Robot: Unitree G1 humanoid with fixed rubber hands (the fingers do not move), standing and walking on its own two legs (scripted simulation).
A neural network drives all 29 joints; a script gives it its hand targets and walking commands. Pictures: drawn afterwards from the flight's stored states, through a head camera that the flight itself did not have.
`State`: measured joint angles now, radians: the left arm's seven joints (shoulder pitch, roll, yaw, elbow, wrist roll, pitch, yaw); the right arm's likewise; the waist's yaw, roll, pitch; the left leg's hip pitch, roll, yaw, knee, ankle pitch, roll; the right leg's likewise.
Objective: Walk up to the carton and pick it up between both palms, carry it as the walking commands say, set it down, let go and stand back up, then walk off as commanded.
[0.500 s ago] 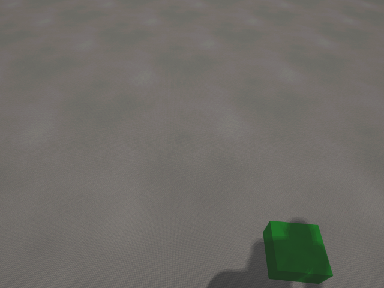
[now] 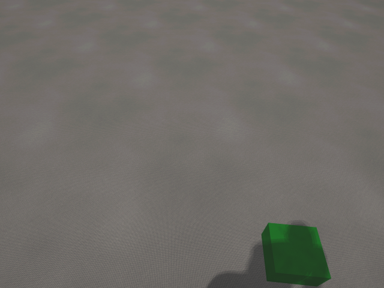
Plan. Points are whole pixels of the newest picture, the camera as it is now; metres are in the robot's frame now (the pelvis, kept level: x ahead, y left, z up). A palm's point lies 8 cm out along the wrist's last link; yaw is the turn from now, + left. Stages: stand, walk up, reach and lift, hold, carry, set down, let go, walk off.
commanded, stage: stand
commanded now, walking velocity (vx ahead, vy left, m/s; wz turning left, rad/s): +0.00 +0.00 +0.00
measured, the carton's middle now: (292, 253) +0.44 -0.49 -0.71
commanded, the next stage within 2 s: walk off in 1.74 s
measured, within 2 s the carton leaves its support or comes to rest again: neither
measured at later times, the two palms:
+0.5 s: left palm out of the picture -0.09 +0.18 -0.15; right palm out of the picture -0.07 -0.18 -0.14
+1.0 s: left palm out of the picture -0.10 +0.19 -0.15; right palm out of the picture -0.11 -0.16 -0.14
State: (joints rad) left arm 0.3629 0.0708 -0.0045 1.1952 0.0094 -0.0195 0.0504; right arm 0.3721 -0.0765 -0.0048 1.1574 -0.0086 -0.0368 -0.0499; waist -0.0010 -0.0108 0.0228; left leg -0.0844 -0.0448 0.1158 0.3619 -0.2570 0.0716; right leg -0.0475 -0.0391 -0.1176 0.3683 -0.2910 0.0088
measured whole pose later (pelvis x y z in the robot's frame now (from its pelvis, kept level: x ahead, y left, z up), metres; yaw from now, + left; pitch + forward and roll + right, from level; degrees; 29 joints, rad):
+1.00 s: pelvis -0.03 +0.02 +0.00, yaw -1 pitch -1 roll +0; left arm 0.39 0.06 -0.01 1.20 0.01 -0.01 0.04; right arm 0.43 -0.06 0.00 1.16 -0.01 -0.03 -0.04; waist -0.01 -0.02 0.00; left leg -0.12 -0.07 0.13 0.33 -0.19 0.09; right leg -0.11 -0.06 -0.10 0.39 -0.25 0.03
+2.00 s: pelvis -0.03 +0.00 +0.00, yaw +0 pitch -2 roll +0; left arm 0.38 0.07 0.01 1.19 0.00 -0.01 0.05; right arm 0.38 -0.07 0.00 1.13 -0.01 -0.04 -0.04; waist -0.02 -0.01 0.04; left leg -0.14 -0.04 0.12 0.39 -0.23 0.08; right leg -0.11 -0.04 -0.11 0.41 -0.27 0.01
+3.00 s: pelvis -0.29 -0.28 -0.01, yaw +1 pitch +0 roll -1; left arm 0.30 0.23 0.10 0.93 0.04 0.09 -0.03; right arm 0.28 -0.18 -0.07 0.98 -0.02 0.07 -0.07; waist 0.00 -0.04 0.06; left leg -0.20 0.09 0.07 0.52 -0.32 -0.03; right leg -0.60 0.09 0.05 1.19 -0.34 0.06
